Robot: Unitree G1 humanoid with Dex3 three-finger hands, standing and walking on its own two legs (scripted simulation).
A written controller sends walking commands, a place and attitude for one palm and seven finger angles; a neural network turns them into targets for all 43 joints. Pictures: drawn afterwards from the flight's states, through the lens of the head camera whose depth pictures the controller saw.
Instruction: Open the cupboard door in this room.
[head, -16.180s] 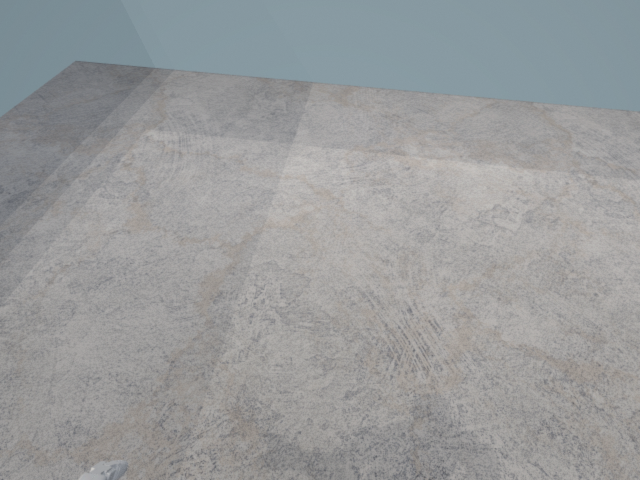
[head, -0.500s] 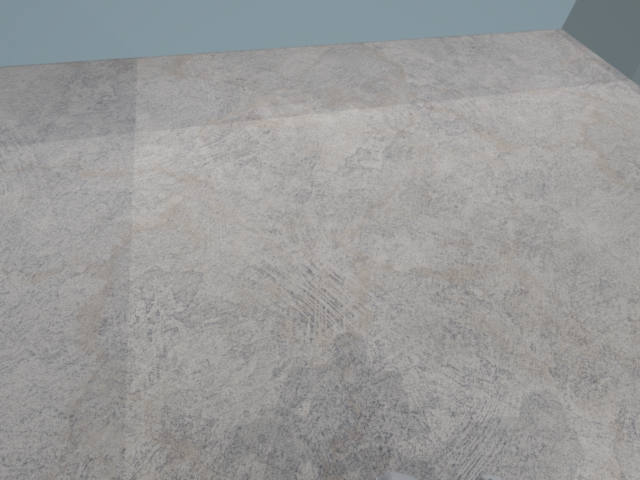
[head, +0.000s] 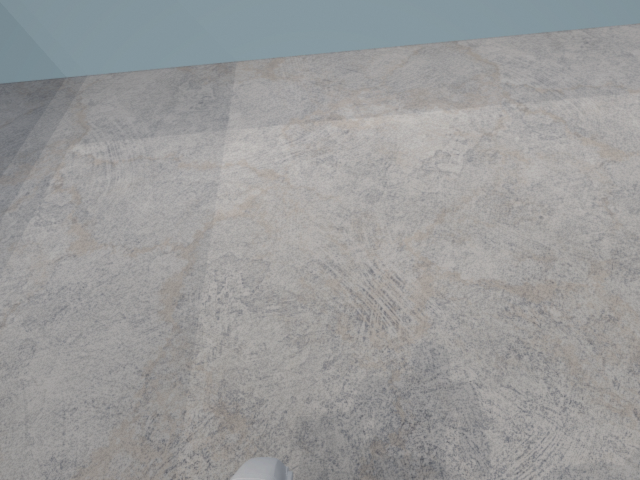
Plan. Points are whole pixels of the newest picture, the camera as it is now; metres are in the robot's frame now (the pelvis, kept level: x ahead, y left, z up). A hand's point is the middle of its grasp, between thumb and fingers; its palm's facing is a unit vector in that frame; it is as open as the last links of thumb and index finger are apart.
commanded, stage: turn or walk to find it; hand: left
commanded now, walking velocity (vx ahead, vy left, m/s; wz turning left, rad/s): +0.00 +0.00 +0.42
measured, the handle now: out of the picture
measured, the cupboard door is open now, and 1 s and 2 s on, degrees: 0 0 0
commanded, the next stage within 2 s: stand and wait in 0.88 s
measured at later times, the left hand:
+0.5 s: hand out of the picture +0.02 +0.25 -0.16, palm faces +0.23 -0.94 -0.27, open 7.4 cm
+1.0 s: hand out of the picture -0.09 +0.19 -0.17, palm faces +0.44 -0.86 -0.25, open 7.4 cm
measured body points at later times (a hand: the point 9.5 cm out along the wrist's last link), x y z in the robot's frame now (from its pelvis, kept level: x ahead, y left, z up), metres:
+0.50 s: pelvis -0.01 +0.02 +0.00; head +0.02 +0.02 +0.44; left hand +0.01 +0.30 -0.14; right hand +0.12 -0.20 -0.15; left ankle -0.03 +0.15 -0.74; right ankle +0.01 -0.11 -0.70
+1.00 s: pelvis -0.03 -0.01 +0.00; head +0.01 +0.01 +0.44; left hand -0.11 +0.23 -0.15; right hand +0.14 -0.21 -0.16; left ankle -0.11 +0.11 -0.71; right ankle +0.02 -0.10 -0.74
